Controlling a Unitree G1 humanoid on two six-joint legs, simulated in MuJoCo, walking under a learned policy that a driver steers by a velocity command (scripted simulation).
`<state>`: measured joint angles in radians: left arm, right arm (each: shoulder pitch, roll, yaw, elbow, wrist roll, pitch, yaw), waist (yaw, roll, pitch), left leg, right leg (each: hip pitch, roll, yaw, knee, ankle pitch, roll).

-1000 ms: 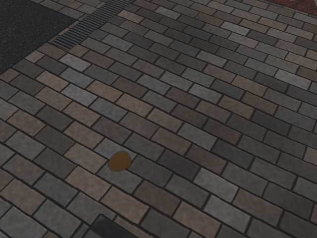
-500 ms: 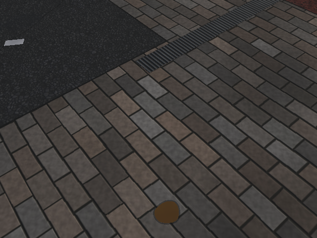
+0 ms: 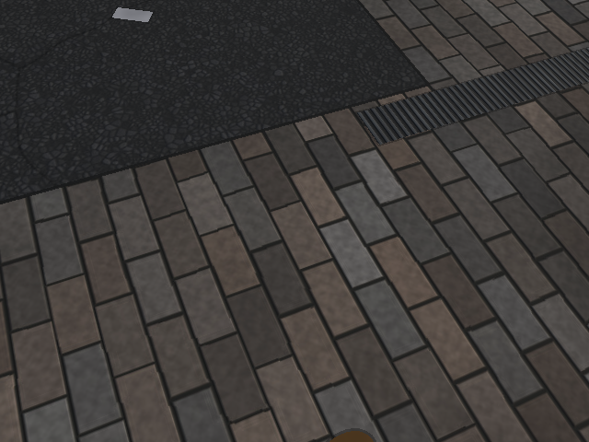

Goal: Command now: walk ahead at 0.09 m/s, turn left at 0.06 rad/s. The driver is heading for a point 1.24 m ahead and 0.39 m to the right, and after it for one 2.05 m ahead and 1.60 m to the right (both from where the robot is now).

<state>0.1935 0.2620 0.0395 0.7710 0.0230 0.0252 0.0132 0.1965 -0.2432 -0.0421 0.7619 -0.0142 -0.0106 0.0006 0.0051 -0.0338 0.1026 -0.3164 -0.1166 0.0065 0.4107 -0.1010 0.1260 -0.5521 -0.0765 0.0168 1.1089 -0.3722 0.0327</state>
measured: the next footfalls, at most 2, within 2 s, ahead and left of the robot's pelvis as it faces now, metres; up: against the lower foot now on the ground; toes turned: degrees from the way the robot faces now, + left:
right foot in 0.36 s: +0.02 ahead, -0.12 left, +0.00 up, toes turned -10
left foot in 0.84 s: +0.12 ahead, +0.05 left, +0.00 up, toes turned -32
